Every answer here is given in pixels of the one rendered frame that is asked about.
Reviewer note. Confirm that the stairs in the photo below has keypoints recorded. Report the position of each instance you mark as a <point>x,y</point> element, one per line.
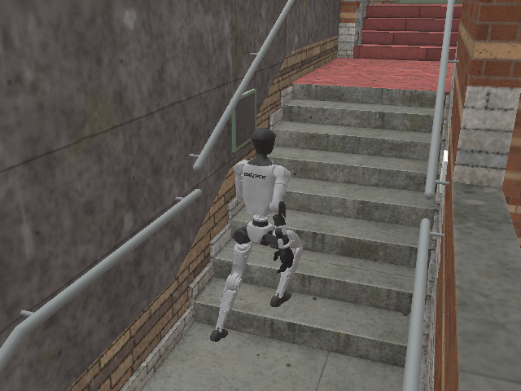
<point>358,160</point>
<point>406,33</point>

